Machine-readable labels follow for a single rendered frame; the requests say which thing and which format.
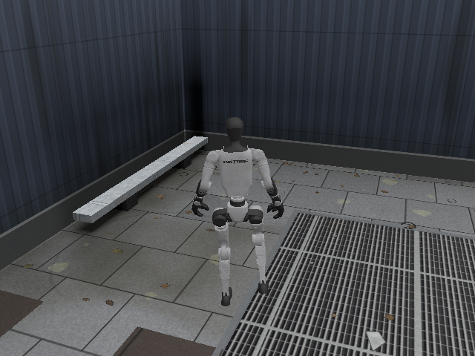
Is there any robot left upper arm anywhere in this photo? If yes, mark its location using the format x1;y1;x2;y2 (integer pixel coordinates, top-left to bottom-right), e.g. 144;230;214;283
199;150;220;191

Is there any left robot thigh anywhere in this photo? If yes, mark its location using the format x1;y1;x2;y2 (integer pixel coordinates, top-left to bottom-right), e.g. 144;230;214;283
212;208;231;260

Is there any robot right upper arm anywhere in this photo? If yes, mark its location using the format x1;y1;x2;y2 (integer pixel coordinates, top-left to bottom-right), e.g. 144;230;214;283
251;148;274;190

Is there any right robot hand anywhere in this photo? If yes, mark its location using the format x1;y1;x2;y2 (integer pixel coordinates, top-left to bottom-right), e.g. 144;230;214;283
267;203;284;219

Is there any left robot forearm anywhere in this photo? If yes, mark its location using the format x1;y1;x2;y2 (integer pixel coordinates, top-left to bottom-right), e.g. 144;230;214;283
193;180;207;205

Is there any left robot shin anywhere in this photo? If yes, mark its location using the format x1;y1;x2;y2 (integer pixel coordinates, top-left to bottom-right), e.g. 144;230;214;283
218;248;230;296

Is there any right robot forearm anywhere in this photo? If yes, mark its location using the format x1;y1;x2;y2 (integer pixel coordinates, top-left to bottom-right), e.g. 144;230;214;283
266;178;282;206

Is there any left robot hand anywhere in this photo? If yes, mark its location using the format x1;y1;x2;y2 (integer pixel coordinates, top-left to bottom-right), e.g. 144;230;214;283
192;203;209;217

